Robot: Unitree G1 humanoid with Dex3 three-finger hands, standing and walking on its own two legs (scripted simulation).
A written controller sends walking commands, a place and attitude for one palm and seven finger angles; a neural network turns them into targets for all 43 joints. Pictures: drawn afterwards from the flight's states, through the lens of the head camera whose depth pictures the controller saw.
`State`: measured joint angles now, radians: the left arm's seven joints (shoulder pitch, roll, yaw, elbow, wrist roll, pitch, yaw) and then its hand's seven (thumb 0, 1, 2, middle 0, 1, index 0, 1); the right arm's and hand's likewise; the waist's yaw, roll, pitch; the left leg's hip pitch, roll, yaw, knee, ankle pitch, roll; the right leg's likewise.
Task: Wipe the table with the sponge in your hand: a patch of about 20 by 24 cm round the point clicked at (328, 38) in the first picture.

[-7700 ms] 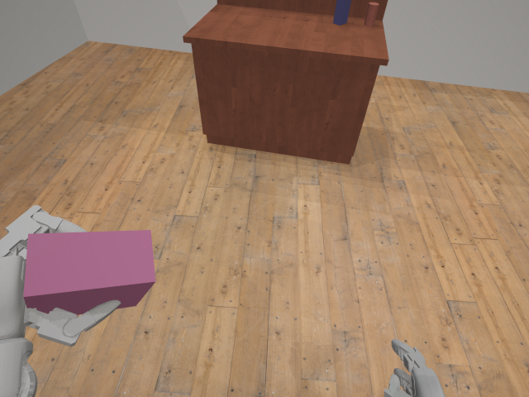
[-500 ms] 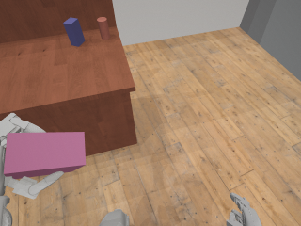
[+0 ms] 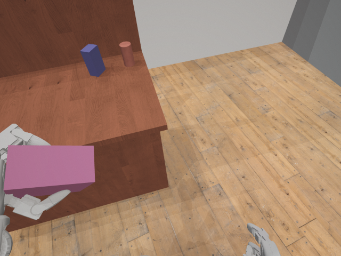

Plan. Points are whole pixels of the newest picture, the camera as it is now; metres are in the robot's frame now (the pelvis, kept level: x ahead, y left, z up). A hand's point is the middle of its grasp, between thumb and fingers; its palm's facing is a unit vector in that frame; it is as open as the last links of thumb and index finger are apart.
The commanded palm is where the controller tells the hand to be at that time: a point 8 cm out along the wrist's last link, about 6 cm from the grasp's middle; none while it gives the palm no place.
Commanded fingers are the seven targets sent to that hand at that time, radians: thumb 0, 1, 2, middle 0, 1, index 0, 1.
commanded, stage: take the last steps up to it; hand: left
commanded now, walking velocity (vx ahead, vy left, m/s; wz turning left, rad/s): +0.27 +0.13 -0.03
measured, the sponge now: (62, 172) +0.23 +0.20 +0.16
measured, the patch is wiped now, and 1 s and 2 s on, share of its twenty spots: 0.00 0.00 0.00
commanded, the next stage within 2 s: come to a stop and stand still in 0.60 s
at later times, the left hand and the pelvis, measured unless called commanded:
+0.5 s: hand (38, 117) +0.33 +0.28 +0.19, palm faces +0.34 -0.83 -0.44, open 10.4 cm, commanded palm +0.27 +0.33 +0.19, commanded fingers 0.00 0.10 1.30 -1.20 -1.60 -1.20 -1.60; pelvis +0.09 +0.06 +0.01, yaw -3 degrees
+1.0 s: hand (47, 103) +0.37 +0.29 +0.18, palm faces +0.30 -0.85 -0.43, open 10.4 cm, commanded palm +0.32 +0.34 +0.19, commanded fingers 0.00 0.10 1.30 -1.20 -1.60 -1.20 -1.60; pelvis +0.14 +0.07 +0.01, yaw -4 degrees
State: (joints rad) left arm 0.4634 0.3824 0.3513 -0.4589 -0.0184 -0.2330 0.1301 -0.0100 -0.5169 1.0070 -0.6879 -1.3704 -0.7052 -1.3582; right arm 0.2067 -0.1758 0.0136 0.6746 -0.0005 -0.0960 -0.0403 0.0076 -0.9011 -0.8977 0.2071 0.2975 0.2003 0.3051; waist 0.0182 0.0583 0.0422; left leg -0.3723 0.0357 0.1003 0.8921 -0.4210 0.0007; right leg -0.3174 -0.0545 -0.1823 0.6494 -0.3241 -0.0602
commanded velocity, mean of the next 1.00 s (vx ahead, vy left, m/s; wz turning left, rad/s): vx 0.09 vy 0.04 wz -0.03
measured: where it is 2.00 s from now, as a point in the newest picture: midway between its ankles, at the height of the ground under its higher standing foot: outside the picture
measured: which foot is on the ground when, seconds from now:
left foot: up 0.00-0.26, down 0.28-0.62, up 0.64-0.90, down 0.92-1.00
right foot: down 0.00-0.30, up 0.32-0.58, down 0.60-1.00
